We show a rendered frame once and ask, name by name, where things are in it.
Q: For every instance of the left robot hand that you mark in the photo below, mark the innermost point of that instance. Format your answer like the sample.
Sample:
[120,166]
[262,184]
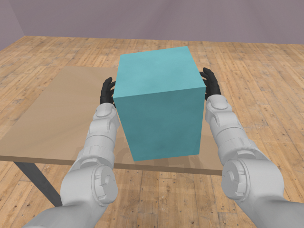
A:
[106,92]

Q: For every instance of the right robot hand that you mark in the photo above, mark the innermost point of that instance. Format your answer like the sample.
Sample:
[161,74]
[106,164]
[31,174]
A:
[212,87]

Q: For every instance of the robot right forearm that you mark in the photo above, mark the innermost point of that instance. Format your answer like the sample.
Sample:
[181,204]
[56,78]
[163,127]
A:
[228,132]

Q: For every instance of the robot left forearm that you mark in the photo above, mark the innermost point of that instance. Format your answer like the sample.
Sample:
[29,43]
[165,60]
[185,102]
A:
[100,141]

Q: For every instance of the left robot upper arm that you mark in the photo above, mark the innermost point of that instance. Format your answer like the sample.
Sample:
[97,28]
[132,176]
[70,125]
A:
[86,194]

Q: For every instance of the table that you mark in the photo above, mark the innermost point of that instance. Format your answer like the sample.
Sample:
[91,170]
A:
[54,128]

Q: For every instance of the right robot upper arm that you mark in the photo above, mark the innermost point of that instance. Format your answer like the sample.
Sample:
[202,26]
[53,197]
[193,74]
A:
[257,186]

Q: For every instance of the carton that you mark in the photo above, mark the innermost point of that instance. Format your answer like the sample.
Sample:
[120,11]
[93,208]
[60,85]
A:
[159,96]

